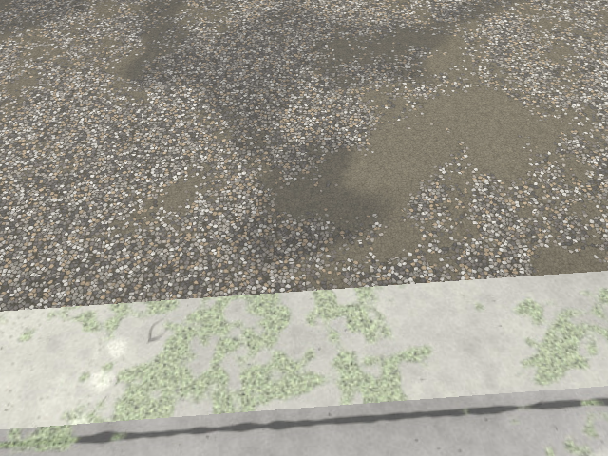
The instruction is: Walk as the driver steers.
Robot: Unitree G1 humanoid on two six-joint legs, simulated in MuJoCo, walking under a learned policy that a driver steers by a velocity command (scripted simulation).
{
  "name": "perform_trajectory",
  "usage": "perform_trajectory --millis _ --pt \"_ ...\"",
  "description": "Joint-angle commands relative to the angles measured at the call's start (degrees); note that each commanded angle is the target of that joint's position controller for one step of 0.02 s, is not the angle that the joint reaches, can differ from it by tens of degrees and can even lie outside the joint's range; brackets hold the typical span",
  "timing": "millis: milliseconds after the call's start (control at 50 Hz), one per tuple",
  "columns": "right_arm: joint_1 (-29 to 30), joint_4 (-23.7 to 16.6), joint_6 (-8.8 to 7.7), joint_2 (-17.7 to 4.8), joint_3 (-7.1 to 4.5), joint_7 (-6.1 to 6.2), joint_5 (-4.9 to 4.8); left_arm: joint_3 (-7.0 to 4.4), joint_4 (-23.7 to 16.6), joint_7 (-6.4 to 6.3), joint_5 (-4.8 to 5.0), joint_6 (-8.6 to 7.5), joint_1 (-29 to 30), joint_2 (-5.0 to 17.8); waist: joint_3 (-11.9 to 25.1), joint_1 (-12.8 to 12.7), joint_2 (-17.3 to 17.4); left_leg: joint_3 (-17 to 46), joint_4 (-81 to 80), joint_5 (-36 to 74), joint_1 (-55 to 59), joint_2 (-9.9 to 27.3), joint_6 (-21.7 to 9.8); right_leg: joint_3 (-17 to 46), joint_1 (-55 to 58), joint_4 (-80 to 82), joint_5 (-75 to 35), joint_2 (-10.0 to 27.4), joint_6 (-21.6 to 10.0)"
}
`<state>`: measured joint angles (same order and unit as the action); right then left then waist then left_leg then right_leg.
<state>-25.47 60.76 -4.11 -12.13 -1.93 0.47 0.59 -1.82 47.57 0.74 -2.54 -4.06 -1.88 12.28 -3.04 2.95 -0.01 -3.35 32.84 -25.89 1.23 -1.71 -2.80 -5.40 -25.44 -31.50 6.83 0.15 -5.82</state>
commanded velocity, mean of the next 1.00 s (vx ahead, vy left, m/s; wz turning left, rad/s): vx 0.50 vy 0.00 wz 0.00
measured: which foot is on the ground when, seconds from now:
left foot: up 0.00-0.48, down 0.50-1.00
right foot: down 0.00-0.52, up 0.54-1.00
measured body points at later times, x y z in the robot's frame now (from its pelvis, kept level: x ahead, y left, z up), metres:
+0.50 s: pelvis +0.25 +0.01 +0.00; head +0.28 +0.02 +0.45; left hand +0.17 +0.24 -0.15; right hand +0.42 -0.21 -0.12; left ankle +0.36 +0.08 -0.72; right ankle +0.11 -0.08 -0.72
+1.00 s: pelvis +0.45 +0.01 +0.01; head +0.47 +0.01 +0.46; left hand +0.63 +0.23 -0.10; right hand +0.38 -0.23 -0.13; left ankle +0.36 +0.08 -0.72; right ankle +0.61 -0.11 -0.69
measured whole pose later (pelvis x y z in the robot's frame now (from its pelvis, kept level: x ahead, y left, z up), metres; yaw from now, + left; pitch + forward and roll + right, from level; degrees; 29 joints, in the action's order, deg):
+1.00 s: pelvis +0.45 +0.01 +0.01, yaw +0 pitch +0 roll +1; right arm -28.9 54.9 -2.3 -10.4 -1.2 2.0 0.1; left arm -1.6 45.7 -0.3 -1.0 1.4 -5.6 10.9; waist -1.2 3.1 -1.7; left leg -5.3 21.7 -20.5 -1.0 -3.8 -3.8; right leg -2.3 -34.2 -41.1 4.2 3.3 -3.0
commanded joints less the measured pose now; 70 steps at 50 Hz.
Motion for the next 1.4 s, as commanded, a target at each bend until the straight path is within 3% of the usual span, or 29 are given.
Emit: perform_trajectory --millis 20,40,100,160,360,440,480,500,520,540,560,580,620,740,780,840,1000,1040,1060,1080,1100,1120,1140,1180,1240,1320,1340,1360,1400 --pt "-2.9 -3.7 -0.72 -7.3 -1.54 -0.13 -0.11 -4.66 4.5 -0.61 1.38 0.57 -23.4 14.6 17.5 -8.7 -7.5 6.7 42.5 -2.4 -36.0 -1.3 -2.2 43.4 41.1 16.1 10.9 22.9 -12.7" --pt "1.8 -5.3 -0.83 -7.6 -1.88 -0.31 0.03 -3.73 3.4 -0.51 1.86 0.59 -16.8 11.3 8.4 -6.2 -4.7 6.9 42.0 2.6 -38.2 2.0 -2.7 33.3 32.9 16.5 10.5 21.0 -11.0" --pt "4.0 -5.4 0.17 -4.6 -1.47 -0.99 1.26 -1.79 4.7 -0.52 1.75 -0.61 -12.7 4.5 1.7 -2.0 -3.5 6.1 33.0 9.3 -31.1 6.4 -1.7 18.4 18.2 21.0 -1.5 13.6 -6.0" --pt "2.9 -4.9 2.07 -3.2 -1.56 -1.52 1.46 -1.68 6.7 -0.62 1.62 -1.20 -18.4 4.7 2.1 -1.1 -3.0 4.4 30.9 9.9 -30.7 6.0 0.0 13.2 17.4 20.9 -10.9 11.7 -6.7" --pt "23.7 -12.3 2.52 -1.8 -0.25 -1.02 1.10 -1.00 9.1 -1.57 1.52 -0.43 -27.0 4.9 -2.9 -5.3 -3.5 -1.1 6.9 23.9 -34.7 5.0 1.1 8.0 22.6 20.3 -22.4 11.5 -5.8" --pt "21.0 -12.5 1.75 -1.9 -0.25 0.65 0.92 -1.21 9.7 -2.80 1.15 0.45 -27.1 6.6 -1.7 -4.2 -4.5 -2.0 2.9 17.4 -28.6 2.2 -1.7 6.5 26.1 12.0 -34.0 12.3 -5.4" --pt "7.9 -8.3 0.87 -3.1 -1.35 1.13 1.10 -1.18 9.5 -3.00 1.73 0.76 -24.7 6.9 3.5 1.7 -2.5 -3.2 -3.7 19.7 -13.5 -0.8 -3.9 4.5 24.0 -1.9 -38.8 9.8 -3.4" --pt "-1.0 -6.0 0.12 -6.9 -2.70 1.49 1.79 -0.87 8.8 -2.88 2.46 0.51 -24.8 6.1 8.7 4.9 0.7 3.8 -6.1 24.4 -0.4 5.4 -6.3 3.0 15.8 -14.8 -26.9 7.3 -1.3" --pt "-5.6 -6.6 -0.30 -12.3 -3.64 1.47 1.93 -0.26 6.9 -2.96 2.04 0.42 -26.1 2.8 15.2 4.2 8.7 21.8 -8.1 29.7 7.8 20.5 -8.8 0.3 6.8 -33.1 10.8 1.3 0.5" --pt "-4.3 -6.2 1.40 -15.0 -4.44 0.93 -0.29 -1.07 7.1 -2.53 2.91 0.86 -32.5 2.7 18.7 1.9 15.9 39.6 -16.0 21.5 12.0 26.0 -16.5 6.2 -5.5 -43.4 24.8 -5.5 1.3" --pt "1.1 -7.2 2.20 -11.0 -3.81 0.58 -0.88 -1.99 6.7 -2.75 2.06 1.58 -26.5 6.9 9.7 1.4 6.0 34.1 -17.7 6.9 7.3 23.4 -15.4 9.6 -12.3 -47.0 22.1 -1.1 1.1" --pt "4.8 -8.0 2.21 -7.3 -2.75 0.44 -0.16 -2.11 4.8 -2.38 1.91 1.43 -21.1 6.3 3.4 1.1 4.2 28.6 -19.6 3.0 0.6 20.8 -14.1 8.9 -14.7 -46.8 19.2 0.4 0.8" --pt "7.4 -7.9 1.44 -3.8 -1.72 0.90 1.04 -2.11 4.5 -1.94 1.56 2.18 -20.0 4.2 -1.1 -2.8 2.0 20.1 -22.8 5.8 -9.8 15.7 -10.0 9.7 -10.3 -39.1 14.2 3.5 1.5" --pt "1.6 -6.4 -1.00 -6.1 -1.92 1.01 0.33 -1.88 1.6 -0.98 0.77 4.96 -13.3 2.7 -3.2 -4.4 1.9 14.3 -26.5 11.8 -12.6 13.4 -10.6 8.3 -13.6 -28.2 3.8 5.0 4.7" --pt "-0.6 -6.4 -0.92 -5.9 -1.69 0.86 0.26 -1.75 0.2 -0.97 0.82 5.02 -9.5 2.7 -3.1 -3.5 2.1 13.0 -26.0 17.4 -9.8 13.5 -10.5 7.4 -15.9 -24.1 0.0 5.5 5.5" --pt "-4.0 -6.3 -0.29 -5.5 -1.12 1.02 -1.76 -1.34 -2.0 -1.40 1.57 5.41 -6.9 2.3 -0.6 -3.1 3.1 8.2 -19.8 34.9 -7.5 12.6 -8.5 5.6 -14.3 -18.0 -6.7 4.8 4.7" --pt "-7.4 -7.8 2.47 -7.0 -0.95 2.11 -0.06 -0.30 -7.8 -0.53 1.76 3.83 2.9 2.2 -3.5 0.6 4.0 8.5 -13.8 42.4 -3.0 14.3 -9.1 1.4 -11.9 -7.4 1.0 1.5 2.0" --pt "-3.3 -8.9 2.15 -8.5 -1.44 2.18 -0.42 -0.84 -5.8 -1.31 1.66 3.42 -6.8 3.7 -1.0 -3.8 5.2 7.4 -7.3 56.2 -2.1 13.7 -7.0 3.3 -1.6 -0.7 4.7 0.1 0.2" --pt "-1.8 -8.9 2.61 -8.9 -1.45 2.35 -1.00 -1.18 -3.0 -1.43 1.56 2.85 -16.9 3.7 4.8 -7.8 6.0 4.1 4.6 62.6 -2.3 10.4 -5.6 1.6 9.2 1.7 1.1 -2.4 -1.3" --pt "-0.8 -9.9 2.65 -8.3 -1.26 2.07 -2.45 -2.16 -0.5 -1.61 0.92 2.14 -27.8 7.0 11.2 -12.0 0.5 0.8 22.1 49.9 -12.6 6.2 -3.2 9.2 25.3 2.8 -11.5 4.0 -3.8" --pt "-5.9 -11.9 2.52 -1.5 -0.05 1.06 -3.07 -2.98 -1.2 -1.37 1.69 1.95 -30.4 12.2 20.4 -8.9 -11.7 0.1 44.4 -2.2 -29.8 -4.0 -0.7 32.2 40.6 5.8 -13.2 20.9 -9.6" --pt "-4.8 -11.9 2.91 -6.3 -1.78 1.22 -1.77 -3.73 -0.4 -0.94 4.73 3.28 -28.7 13.1 20.5 -9.8 -12.4 10.5 49.8 -5.2 -37.5 -5.8 -1.5 38.9 37.7 10.9 -0.9 21.4 -12.0" --pt "1.1 -13.5 3.08 -8.6 -2.41 1.47 -1.89 -2.67 -2.0 -1.09 3.66 4.10 -20.6 9.2 9.1 -7.4 -10.0 11.2 50.1 -0.3 -42.2 -3.0 -1.4 32.8 28.5 13.0 5.3 19.9 -10.1" --pt "4.0 -14.4 3.97 -6.4 -1.97 1.71 -1.30 -0.88 -3.3 -0.99 1.65 3.61 -14.6 4.3 2.8 -3.6 -4.9 10.0 44.1 4.2 -37.6 0.3 -0.2 24.3 14.6 15.5 2.3 16.1 -6.7" --pt "3.0 -14.6 7.24 -4.8 -1.86 1.36 -0.15 -0.41 -3.1 -0.72 1.74 1.16 -15.1 4.6 3.1 -0.5 -4.7 9.6 36.1 6.0 -30.1 0.7 1.9 19.5 6.7 17.7 -2.1 13.1 -5.4" --pt "9.3 -16.5 8.45 -3.9 -1.26 1.40 0.13 -0.63 -3.4 -0.71 2.65 0.60 -17.1 7.0 1.8 -0.5 -4.0 10.4 26.8 13.4 -33.7 1.1 3.1 18.3 7.7 19.7 3.4 12.4 -5.0" --pt "13.3 -18.3 8.69 -3.6 -0.91 0.94 0.50 -0.35 -4.3 -0.84 3.37 0.38 -14.5 7.2 0.9 0.4 -3.9 8.1 22.6 17.3 -28.8 0.5 4.0 12.5 2.7 18.8 -4.5 10.5 -3.6" --pt "16.8 -21.0 8.39 -1.5 0.03 1.33 0.84 1.23 -6.3 -1.01 4.29 0.33 -11.0 4.1 1.7 -0.5 -4.9 8.6 15.0 19.6 -22.6 -0.6 4.7 7.3 -0.2 17.9 -17.7 6.9 -0.1" --pt "16.0 -21.4 8.65 -1.4 0.77 1.53 1.79 1.08 -6.8 -0.50 2.73 1.31 -11.7 6.3 5.7 -0.8 -7.1 6.8 12.1 17.0 -21.2 -1.0 5.6 7.4 6.5 14.4 -30.3 7.9 0.3"
Next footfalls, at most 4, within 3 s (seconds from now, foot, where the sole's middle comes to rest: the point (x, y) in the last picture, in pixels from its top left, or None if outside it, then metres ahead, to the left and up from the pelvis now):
0.50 left None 0.40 0.09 -0.76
1.08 right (352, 365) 0.66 -0.10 -0.76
1.54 left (277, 362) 0.68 0.07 -0.76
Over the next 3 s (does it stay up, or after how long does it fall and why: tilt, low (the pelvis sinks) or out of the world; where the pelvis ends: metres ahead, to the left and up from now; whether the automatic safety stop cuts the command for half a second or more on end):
stays up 0.66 -0.02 0.01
